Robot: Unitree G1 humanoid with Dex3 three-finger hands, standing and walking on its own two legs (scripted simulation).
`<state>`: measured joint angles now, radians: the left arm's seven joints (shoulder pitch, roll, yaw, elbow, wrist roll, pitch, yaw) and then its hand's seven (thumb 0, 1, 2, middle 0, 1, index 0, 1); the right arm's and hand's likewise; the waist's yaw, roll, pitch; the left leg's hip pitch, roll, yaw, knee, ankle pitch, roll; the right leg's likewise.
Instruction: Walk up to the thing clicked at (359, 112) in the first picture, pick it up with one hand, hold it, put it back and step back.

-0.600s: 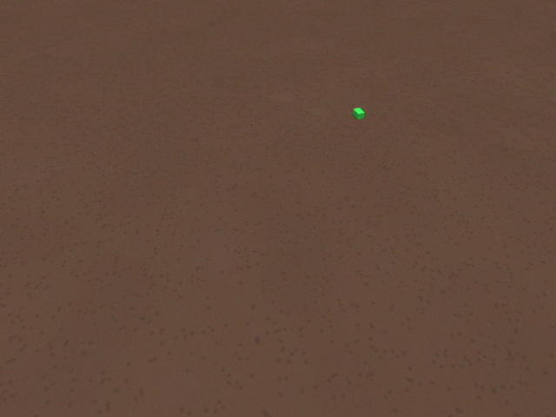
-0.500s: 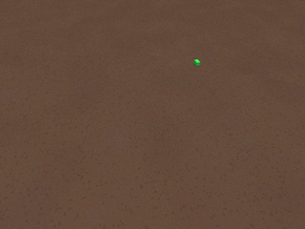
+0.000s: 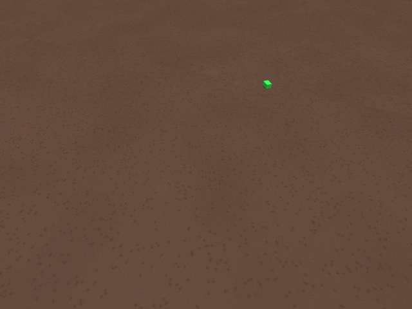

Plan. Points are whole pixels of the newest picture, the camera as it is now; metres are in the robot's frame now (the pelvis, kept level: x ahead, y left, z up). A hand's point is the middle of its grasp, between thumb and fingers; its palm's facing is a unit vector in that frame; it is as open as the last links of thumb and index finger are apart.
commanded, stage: stand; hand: left
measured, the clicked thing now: (267, 84) +2.10 -0.60 -0.76
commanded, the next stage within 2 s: walk up in 0.52 s
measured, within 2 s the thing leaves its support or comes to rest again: neither
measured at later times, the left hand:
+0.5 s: hand out of the picture +0.08 +0.25 -0.15, palm faces -0.03 -0.94 -0.35, open 7.4 cm
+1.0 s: hand (142, 260) +0.29 +0.16 -0.13, palm faces -0.28 -0.84 -0.47, open 7.4 cm
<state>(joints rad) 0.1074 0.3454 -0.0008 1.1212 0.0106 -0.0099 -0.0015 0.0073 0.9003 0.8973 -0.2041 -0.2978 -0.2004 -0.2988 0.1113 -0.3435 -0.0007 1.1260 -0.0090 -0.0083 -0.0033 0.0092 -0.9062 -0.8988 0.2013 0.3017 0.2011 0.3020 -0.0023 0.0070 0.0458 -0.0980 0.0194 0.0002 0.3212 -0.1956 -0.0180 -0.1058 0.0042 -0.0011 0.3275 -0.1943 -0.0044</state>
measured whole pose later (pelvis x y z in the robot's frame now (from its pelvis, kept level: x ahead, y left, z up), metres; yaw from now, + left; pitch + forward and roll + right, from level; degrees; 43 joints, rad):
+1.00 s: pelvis +0.13 -0.09 -0.03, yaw -23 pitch -3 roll -1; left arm 0.27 0.40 0.07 0.93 0.00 -0.07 -0.05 0.00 0.90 0.90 -0.20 -0.30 -0.20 -0.30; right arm 0.12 -0.49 -0.08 0.92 -0.02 -0.01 0.10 0.02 -0.91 -0.90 0.20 0.30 0.19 0.30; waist 0.04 0.15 0.03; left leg -0.40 0.09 -0.01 1.21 -0.45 0.01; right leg -0.33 -0.03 -0.07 0.70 -0.32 -0.02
